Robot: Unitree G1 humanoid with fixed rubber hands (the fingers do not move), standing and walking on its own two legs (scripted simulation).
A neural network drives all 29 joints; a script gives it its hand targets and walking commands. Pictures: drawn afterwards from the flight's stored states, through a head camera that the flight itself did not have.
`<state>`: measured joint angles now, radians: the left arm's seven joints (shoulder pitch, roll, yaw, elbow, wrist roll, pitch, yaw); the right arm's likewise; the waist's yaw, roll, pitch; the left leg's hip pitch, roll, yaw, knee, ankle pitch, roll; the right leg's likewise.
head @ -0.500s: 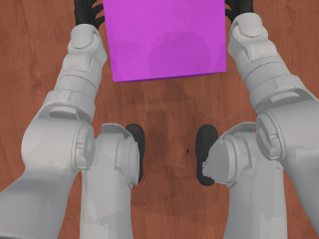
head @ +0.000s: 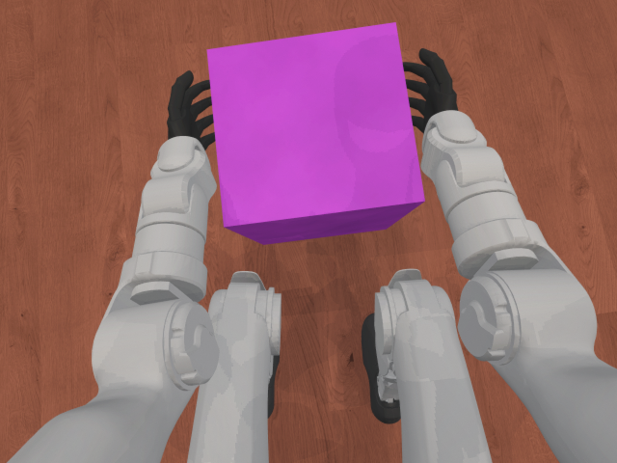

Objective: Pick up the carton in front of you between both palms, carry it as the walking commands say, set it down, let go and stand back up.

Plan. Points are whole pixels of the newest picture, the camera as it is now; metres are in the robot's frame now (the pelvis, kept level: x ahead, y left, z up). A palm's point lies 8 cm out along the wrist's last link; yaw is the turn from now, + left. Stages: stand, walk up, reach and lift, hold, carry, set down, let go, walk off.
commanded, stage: reach and lift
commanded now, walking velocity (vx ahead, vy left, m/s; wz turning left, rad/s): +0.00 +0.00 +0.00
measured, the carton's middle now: (315, 158) +0.49 +0.01 -0.13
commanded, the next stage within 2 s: none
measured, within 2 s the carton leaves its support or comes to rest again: neither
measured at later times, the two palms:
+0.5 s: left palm (126, 105) +0.46 +0.17 +0.08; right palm (490, 79) +0.48 -0.13 +0.08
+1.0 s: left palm out of the picture +0.43 +0.16 +0.25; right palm out of the picture +0.43 -0.14 +0.24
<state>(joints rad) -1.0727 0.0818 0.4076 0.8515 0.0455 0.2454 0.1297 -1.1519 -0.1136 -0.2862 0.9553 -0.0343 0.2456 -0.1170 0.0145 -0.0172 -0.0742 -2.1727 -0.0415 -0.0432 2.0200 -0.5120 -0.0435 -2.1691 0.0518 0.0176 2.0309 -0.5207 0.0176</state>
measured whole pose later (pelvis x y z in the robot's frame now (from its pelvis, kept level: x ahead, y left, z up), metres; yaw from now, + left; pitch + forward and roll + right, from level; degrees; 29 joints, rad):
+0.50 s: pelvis +0.03 +0.01 +0.13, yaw +0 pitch +39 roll -1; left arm -0.77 -0.06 0.44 0.57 0.15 0.33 0.06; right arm -0.80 0.05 -0.35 0.63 -0.13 0.32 -0.08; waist 0.01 -0.01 -0.21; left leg -1.78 -0.06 -0.06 1.61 -0.50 -0.03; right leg -1.76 0.07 0.04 1.61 -0.52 0.02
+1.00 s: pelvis +0.09 +0.01 +0.28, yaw +1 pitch +23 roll +0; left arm -0.43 -0.14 0.35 0.55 0.18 0.29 0.06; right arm -0.42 0.12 -0.33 0.58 -0.17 0.28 -0.03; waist 0.00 -0.01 -0.22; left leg -1.03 -0.05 -0.07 1.04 -0.41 -0.01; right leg -1.02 0.05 0.06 1.04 -0.43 0.01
